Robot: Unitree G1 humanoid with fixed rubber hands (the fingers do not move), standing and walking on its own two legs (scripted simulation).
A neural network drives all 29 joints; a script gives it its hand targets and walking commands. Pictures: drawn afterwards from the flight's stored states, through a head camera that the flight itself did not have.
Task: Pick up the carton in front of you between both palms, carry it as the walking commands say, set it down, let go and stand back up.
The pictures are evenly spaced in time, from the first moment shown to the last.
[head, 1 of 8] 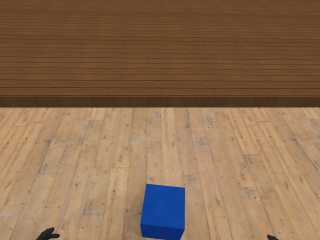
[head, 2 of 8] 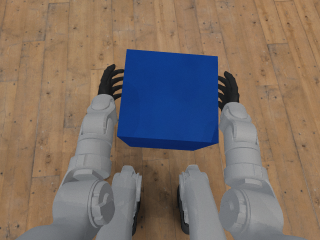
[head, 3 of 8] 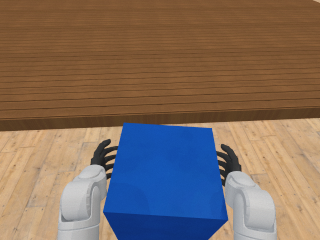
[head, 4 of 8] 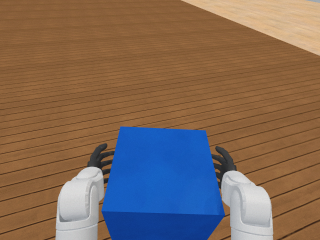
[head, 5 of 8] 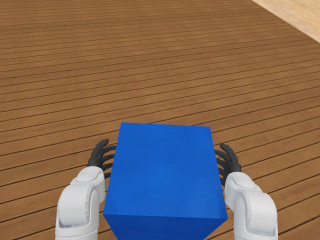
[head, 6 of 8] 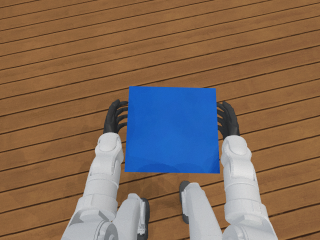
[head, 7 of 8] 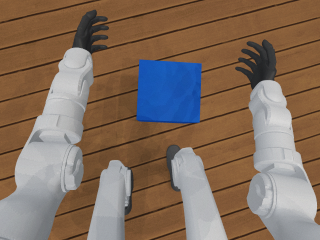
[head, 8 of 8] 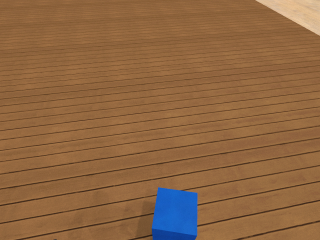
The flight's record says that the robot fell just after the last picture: no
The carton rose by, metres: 0.91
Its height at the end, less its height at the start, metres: +0.13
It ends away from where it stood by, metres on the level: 4.81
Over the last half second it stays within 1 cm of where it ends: yes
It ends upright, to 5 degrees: yes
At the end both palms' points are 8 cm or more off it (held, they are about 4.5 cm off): yes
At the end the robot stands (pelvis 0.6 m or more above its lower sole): yes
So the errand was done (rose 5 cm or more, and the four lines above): yes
